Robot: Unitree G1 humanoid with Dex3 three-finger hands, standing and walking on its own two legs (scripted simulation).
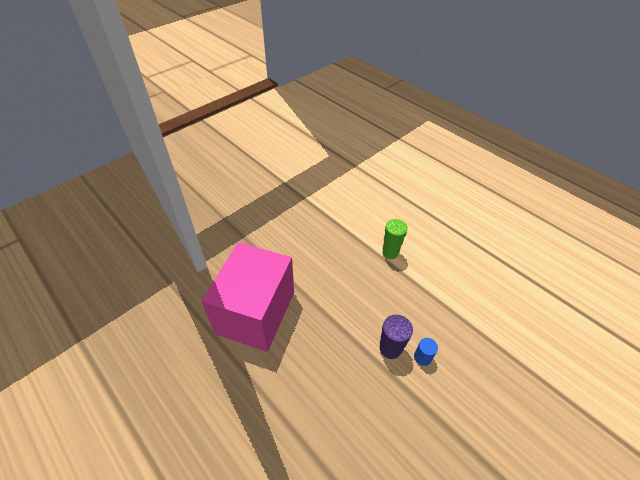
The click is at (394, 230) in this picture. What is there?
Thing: tapered cup
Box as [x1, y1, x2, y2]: [383, 219, 407, 258]
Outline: 397,219 388,221 385,227 383,254 387,258 394,258 397,255 406,232 406,225 402,221
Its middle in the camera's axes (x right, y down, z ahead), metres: +0.30 +0.00 +1.54
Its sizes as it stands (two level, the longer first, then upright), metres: 0.082 0.082 0.160
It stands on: the floor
